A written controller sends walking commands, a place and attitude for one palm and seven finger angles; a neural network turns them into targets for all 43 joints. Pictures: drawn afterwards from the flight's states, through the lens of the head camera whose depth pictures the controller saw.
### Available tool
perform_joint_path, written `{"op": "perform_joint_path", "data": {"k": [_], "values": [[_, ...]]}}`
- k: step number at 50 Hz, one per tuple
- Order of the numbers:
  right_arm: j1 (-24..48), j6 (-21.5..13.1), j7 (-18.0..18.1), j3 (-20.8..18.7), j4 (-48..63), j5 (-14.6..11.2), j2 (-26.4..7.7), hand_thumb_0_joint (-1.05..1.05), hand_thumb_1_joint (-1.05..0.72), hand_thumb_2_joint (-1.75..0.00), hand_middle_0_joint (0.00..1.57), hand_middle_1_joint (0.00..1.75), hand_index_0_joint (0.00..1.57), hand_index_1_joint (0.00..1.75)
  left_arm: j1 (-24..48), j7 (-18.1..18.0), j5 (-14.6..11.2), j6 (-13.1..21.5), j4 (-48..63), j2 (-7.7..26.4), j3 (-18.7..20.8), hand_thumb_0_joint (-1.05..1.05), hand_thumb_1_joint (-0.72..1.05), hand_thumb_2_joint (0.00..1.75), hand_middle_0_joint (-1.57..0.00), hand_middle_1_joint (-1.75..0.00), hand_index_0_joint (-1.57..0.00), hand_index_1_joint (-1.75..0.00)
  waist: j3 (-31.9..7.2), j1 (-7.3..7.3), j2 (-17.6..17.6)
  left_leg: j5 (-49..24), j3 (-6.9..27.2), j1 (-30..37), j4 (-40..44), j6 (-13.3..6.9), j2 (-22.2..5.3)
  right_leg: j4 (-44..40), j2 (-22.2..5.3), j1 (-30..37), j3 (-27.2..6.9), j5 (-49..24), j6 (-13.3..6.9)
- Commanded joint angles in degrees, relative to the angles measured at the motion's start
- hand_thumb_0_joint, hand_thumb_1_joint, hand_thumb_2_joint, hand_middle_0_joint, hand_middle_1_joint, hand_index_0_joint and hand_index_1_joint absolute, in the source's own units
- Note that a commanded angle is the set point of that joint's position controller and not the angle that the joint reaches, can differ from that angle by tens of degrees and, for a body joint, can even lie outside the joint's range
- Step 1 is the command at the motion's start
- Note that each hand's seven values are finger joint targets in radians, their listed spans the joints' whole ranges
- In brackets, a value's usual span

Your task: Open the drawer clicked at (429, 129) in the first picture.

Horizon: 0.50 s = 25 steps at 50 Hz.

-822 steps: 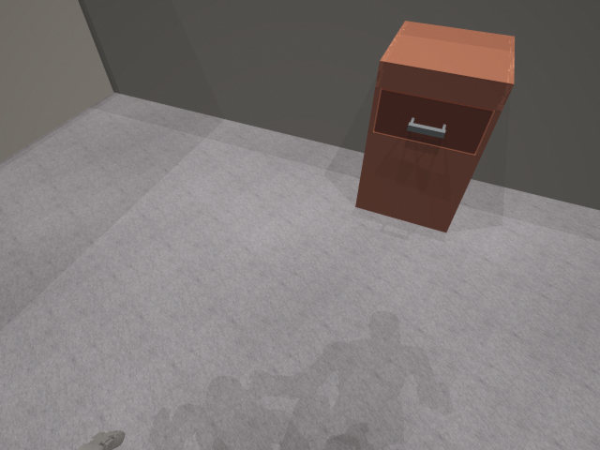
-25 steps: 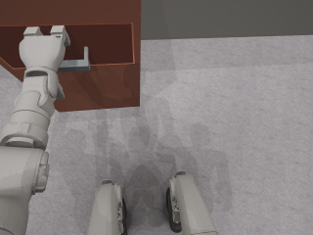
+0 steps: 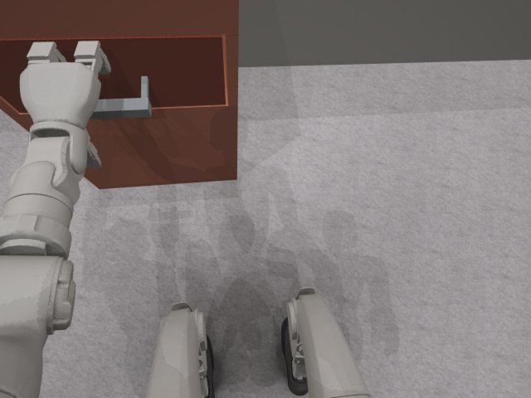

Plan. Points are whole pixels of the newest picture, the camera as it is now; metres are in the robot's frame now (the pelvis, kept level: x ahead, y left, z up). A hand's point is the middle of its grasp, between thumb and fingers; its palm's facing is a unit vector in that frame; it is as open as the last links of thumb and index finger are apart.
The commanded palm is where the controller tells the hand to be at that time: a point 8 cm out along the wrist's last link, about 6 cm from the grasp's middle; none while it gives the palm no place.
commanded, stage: move the hooked fingers above the handle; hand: left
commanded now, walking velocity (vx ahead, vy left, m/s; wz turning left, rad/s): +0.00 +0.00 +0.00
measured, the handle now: (109, 96) +0.60 +0.21 -0.08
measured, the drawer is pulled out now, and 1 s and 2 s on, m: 0.00 0.00 0.00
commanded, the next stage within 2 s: none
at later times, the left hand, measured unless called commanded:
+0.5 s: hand (104, 102) +0.56 +0.20 -0.03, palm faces +0.05 -0.01 -1.00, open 13.9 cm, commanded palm +0.54 +0.21 +0.03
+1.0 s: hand (100, 105) +0.55 +0.20 -0.02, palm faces -0.01 -0.02 -1.00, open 13.9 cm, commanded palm +0.53 +0.20 +0.03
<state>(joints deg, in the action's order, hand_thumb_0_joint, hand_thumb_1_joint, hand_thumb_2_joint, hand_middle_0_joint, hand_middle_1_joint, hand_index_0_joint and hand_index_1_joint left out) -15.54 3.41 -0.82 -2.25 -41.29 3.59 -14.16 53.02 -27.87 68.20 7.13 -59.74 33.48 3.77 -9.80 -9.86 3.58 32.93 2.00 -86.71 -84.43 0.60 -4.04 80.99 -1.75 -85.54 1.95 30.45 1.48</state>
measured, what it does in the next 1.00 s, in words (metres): stands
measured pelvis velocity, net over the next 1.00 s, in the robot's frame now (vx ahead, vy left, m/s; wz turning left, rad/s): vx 0.00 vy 0.01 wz -0.02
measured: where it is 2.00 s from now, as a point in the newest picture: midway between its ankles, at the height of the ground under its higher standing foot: (250, 377)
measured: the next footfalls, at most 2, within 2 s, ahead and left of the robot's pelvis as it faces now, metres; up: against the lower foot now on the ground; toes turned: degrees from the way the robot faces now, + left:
none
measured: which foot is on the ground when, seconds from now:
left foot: down 0.00-1.00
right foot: down 0.00-1.00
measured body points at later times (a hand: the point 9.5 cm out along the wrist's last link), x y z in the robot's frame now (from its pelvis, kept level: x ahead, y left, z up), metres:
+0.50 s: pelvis +0.00 +0.00 -0.01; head +0.20 +0.01 +0.39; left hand +0.55 +0.20 +0.02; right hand -0.01 -0.27 -0.13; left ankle +0.04 +0.13 -0.57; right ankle +0.05 -0.14 -0.57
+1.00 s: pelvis +0.00 +0.01 +0.00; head +0.18 +0.02 +0.41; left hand +0.54 +0.20 +0.03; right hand +0.02 -0.28 -0.11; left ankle +0.04 +0.13 -0.57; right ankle +0.05 -0.14 -0.57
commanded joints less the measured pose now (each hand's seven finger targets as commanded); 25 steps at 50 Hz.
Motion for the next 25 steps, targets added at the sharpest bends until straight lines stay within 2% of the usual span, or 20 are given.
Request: {"op": "perform_joint_path", "data": {"k": [1,3,5,7,8,10,11,12,13,14,16,18,19,21,22,23,24,25], "values": [[-12.7,-1.1,0.1,-3.9,0.2,0.0,-10.7,0.0,-0.9,-0.9,0.2,0.3,0.2,0.3,31.1,-3.3,-1.2,-6.2,6.5,10.0,-1.7,0.0,-0.5,0.3,-0.3,-1.2,-0.3,-1.2,-38.0,-4.56,9.6,-20.8,0.6,32.1,10.3,-2.8,2.9,-11.7,4.0,16.8,2.7,-14.1,-3.3],[-13.3,-1.3,0.0,-3.7,-0.2,-0.3,-10.5,0.0,-0.9,-0.9,0.2,0.3,0.2,0.3,31.9,-0.2,-2.0,-9.3,3.0,5.9,-5.8,0.0,-0.5,0.3,-0.3,-1.2,-0.3,-1.2,-36.4,-5.99,9.2,-20.3,0.6,33.0,11.4,-2.9,2.9,-12.9,4.0,17.2,3.0,-14.4,-3.2],[-13.9,-1.0,0.2,-3.5,0.3,-0.6,-10.6,0.0,-0.9,-0.9,0.2,0.3,0.2,0.3,30.0,3.9,-3.3,-11.1,2.4,4.4,-7.4,0.0,-0.5,0.3,-0.3,-1.2,-0.3,-1.2,-36.4,-5.55,8.1,-20.3,0.5,33.7,12.3,-2.9,2.9,-13.9,4.2,19.2,3.2,-15.1,-3.3],[-13.9,-0.8,0.7,-3.2,0.6,-0.7,-10.2,0.0,-0.9,-0.9,0.2,0.3,0.2,0.3,29.6,8.1,-4.4,-10.9,2.5,3.3,-8.7,0.0,-0.5,0.3,-0.3,-1.2,-0.3,-1.2,-34.7,-6.3,6.3,-19.8,0.0,32.5,12.4,-3.4,2.9,-14.7,4.2,21.0,2.8,-16.1,-3.2],[-13.9,-0.8,1.0,-3.0,0.8,-0.7,-10.0,0.0,-0.9,-0.9,0.2,0.3,0.2,0.3,29.2,10.0,-4.8,-9.7,2.8,3.4,-8.5,0.0,-0.5,0.3,-0.3,-1.2,-0.3,-1.2,-33.9,-6.28,5.8,-20.0,0.0,31.8,12.4,-3.5,2.9,-14.6,4.1,21.6,2.6,-16.6,-3.2],[-13.5,-0.8,1.6,-2.5,1.5,-0.6,-9.8,0.0,-0.9,-0.9,0.2,0.3,0.2,0.3,28.4,11.8,-4.5,-6.2,5.1,8.2,-4.9,0.0,-0.5,0.3,-0.3,-1.2,-0.3,-1.2,-32.9,-4.94,6.4,-18.6,-0.5,28.9,11.9,-3.7,3.0,-14.0,4.0,22.5,2.0,-16.1,-3.4],[-13.1,-0.9,2.0,-2.3,1.8,-0.5,-9.5,0.0,-0.9,-0.9,0.2,0.3,0.2,0.3,27.7,11.9,-4.0,-4.3,5.1,9.0,-4.2,0.0,-0.5,0.3,-0.3,-1.2,-0.3,-1.2,-31.3,-4.93,6.2,-18.5,-0.7,27.7,11.4,-3.9,3.0,-13.7,4.0,21.6,1.8,-15.9,-3.4],[-12.8,-1.0,2.1,-1.9,2.1,-0.3,-9.5,0.0,-0.9,-0.9,0.2,0.3,0.2,0.3,26.8,11.5,-3.3,-2.5,5.2,10.9,-2.5,0.0,-0.5,0.3,-0.3,-1.2,-0.3,-1.2,-29.7,-4.17,5.7,-17.6,-0.6,25.4,11.0,-4.0,3.0,-13.0,4.0,21.1,1.6,-14.7,-3.5],[-12.0,-1.0,2.2,-1.5,2.1,-0.1,-9.6,0.0,-0.9,-0.9,0.2,0.3,0.2,0.3,26.4,10.4,-2.6,-0.6,6.1,15.4,1.3,0.0,-0.5,0.3,-0.3,-1.2,-0.3,-1.2,-28.3,-2.89,6.0,-17.5,-0.8,23.8,10.6,-4.0,2.9,-12.1,3.8,20.3,1.4,-14.1,-3.6],[-11.4,-0.9,2.3,-1.1,2.9,0.0,-9.5,0.0,-0.9,-0.9,0.2,0.3,0.2,0.3,26.0,8.9,-1.6,0.8,6.9,16.9,2.2,0.0,-0.5,0.3,-0.3,-1.2,-0.3,-1.2,-28.2,-2.18,6.9,-17.3,-0.6,22.4,10.1,-4.0,3.1,-11.1,3.9,19.1,1.3,-13.2,-3.8],[-9.8,-0.9,2.1,-0.6,3.9,0.4,-9.5,0.0,-0.9,-0.9,0.2,0.3,0.2,0.3,23.7,5.1,-0.6,1.8,6.2,19.2,5.0,0.0,-0.5,0.3,-0.3,-1.2,-0.3,-1.2,-26.8,-0.86,6.8,-17.1,-0.8,19.0,9.0,-4.0,3.1,-9.5,3.9,17.6,1.3,-12.0,-3.9],[-8.9,-0.4,1.6,-0.5,4.5,0.6,-9.7,0.0,-0.9,-0.9,0.2,0.3,0.2,0.3,21.8,0.9,0.2,1.0,5.9,22.3,7.8,0.0,-0.5,0.3,-0.3,-1.2,-0.3,-1.2,-27.7,0.61,5.4,-18.4,-0.8,17.3,8.3,-3.7,3.2,-7.9,3.9,18.5,1.4,-12.8,-3.9],[-8.8,-0.3,1.3,-0.7,5.2,0.6,-10.0,0.0,-0.9,-0.9,0.2,0.3,0.2,0.3,21.0,-0.9,0.2,0.1,6.6,22.1,7.9,0.0,-0.5,0.3,-0.3,-1.2,-0.3,-1.2,-30.0,0.89,6.5,-19.3,-1.3,17.5,7.9,-3.6,3.3,-7.5,3.8,19.4,1.1,-14.2,-3.7],[-9.4,0.0,0.4,-1.3,5.6,0.5,-10.3,0.0,-0.9,-0.9,0.2,0.3,0.2,0.3,19.4,-3.3,0.1,-2.6,5.3,20.1,7.1,0.0,-0.5,0.3,-0.3,-1.2,-0.3,-1.2,-34.4,1.38,6.6,-21.3,-1.5,19.4,7.9,-3.1,3.3,-7.1,3.9,21.4,1.3,-16.6,-3.8],[-10.1,0.1,0.1,-1.7,5.2,0.2,-10.7,0.0,-0.9,-0.9,0.2,0.3,0.2,0.3,20.4,-4.0,0.1,-3.8,4.8,20.0,6.9,0.0,-0.5,0.3,-0.3,-1.2,-0.3,-1.2,-35.7,0.68,5.6,-21.5,-1.3,20.3,8.0,-3.0,3.2,-7.2,3.9,21.5,1.5,-17.0,-3.6],[-10.4,0.3,0.0,-1.8,4.9,0.1,-10.9,0.0,-0.9,-0.9,0.2,0.3,0.2,0.3,21.8,-4.5,-0.2,-5.0,5.0,20.5,7.4,0.0,-0.5,0.3,-0.3,-1.2,-0.3,-1.2,-37.2,0.24,5.0,-22.5,-0.8,21.7,8.2,-3.0,3.1,-7.1,3.8,21.7,1.6,-17.9,-3.4],[-11.0,0.5,-0.1,-1.8,4.8,-0.1,-11.6,0.0,-0.9,-0.9,0.2,0.3,0.2,0.3,24.4,-5.0,-0.2,-6.3,6.9,22.9,8.4,0.0,-0.5,0.3,-0.3,-1.2,-0.3,-1.2,-40.4,0.4,5.1,-22.3,-0.8,22.8,8.5,-3.0,3.1,-7.3,3.8,23.3,1.5,-18.0,-3.1],[-11.2,0.6,-0.1,-2.0,4.6,-0.3,-11.6,0.0,-0.9,-0.9,0.2,0.3,0.2,0.3,26.5,-4.8,-0.6,-7.5,8.2,23.5,8.2,0.0,-0.5,0.3,-0.3,-1.2,-0.3,-1.2,-43.7,0.23,6.2,-22.4,-0.8,24.5,8.8,-3.0,3.1,-7.8,3.8,25.2,1.3,-18.8,-3.0]]}}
